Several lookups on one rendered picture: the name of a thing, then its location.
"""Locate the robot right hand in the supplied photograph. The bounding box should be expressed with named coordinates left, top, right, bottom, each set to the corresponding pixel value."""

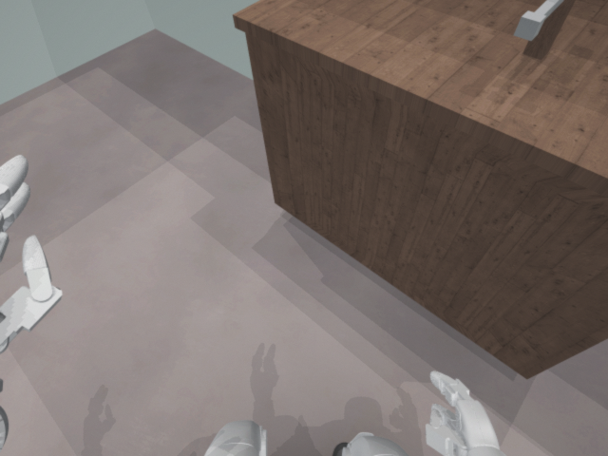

left=426, top=370, right=500, bottom=456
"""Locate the robot right shin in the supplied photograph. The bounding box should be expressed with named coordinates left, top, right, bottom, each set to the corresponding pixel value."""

left=350, top=432, right=374, bottom=444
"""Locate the tap lever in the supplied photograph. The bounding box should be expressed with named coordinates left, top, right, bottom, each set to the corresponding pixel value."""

left=514, top=0, right=564, bottom=41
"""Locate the right robot thigh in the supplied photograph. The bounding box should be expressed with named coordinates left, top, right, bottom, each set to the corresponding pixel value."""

left=342, top=436, right=408, bottom=456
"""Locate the counter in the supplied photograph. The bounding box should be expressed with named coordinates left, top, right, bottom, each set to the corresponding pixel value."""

left=233, top=0, right=608, bottom=379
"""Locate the robot left hand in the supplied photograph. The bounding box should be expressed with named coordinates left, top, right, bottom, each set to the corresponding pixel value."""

left=0, top=155, right=62, bottom=354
